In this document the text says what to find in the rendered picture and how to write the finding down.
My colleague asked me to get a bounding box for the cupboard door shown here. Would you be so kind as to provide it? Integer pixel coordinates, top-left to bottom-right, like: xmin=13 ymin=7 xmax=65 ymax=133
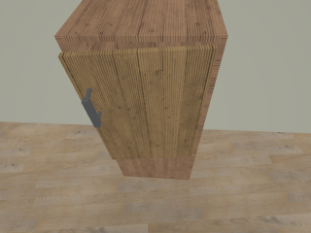
xmin=58 ymin=45 xmax=218 ymax=160

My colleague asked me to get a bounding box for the handle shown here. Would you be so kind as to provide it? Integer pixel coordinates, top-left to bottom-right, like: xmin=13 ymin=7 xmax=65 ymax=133
xmin=81 ymin=88 xmax=102 ymax=128

